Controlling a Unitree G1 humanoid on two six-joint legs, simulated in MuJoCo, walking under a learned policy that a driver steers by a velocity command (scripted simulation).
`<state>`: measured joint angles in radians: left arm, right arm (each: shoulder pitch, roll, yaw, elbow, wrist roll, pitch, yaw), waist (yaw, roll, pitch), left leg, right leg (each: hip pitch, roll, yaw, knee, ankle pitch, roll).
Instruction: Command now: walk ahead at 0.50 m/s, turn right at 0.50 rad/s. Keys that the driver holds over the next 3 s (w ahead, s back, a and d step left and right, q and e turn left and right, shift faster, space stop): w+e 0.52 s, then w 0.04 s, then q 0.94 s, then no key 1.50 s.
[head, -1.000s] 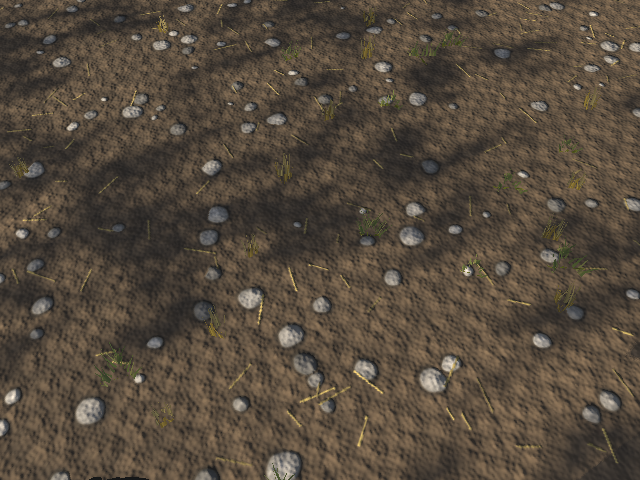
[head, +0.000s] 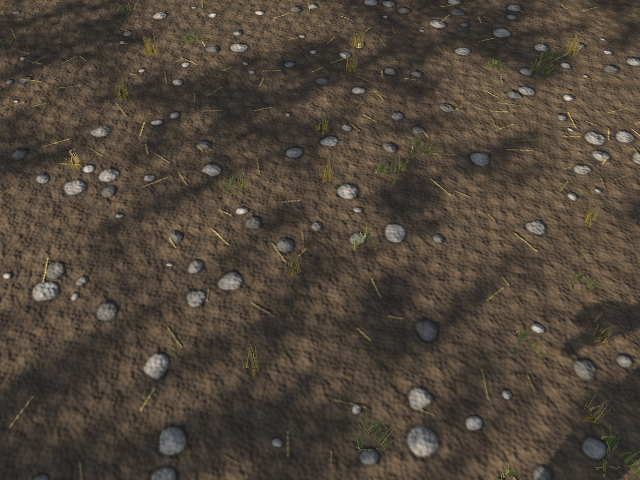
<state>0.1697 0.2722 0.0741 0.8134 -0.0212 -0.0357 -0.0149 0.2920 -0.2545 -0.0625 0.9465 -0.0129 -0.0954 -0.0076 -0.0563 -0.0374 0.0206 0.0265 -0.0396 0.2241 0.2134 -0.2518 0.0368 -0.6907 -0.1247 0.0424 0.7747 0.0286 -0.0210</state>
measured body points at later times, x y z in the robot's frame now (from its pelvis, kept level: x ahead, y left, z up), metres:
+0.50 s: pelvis +0.28 -0.06 +0.00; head +0.31 -0.09 +0.45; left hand +0.42 +0.20 -0.10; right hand +0.42 -0.37 -0.09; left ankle +0.51 +0.08 -0.68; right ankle +0.22 -0.12 -0.74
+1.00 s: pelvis +0.48 -0.07 +0.00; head +0.52 -0.07 +0.45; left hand +0.72 +0.15 -0.10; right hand +0.50 -0.37 -0.12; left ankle +0.56 +0.01 -0.74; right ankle +0.49 -0.23 -0.71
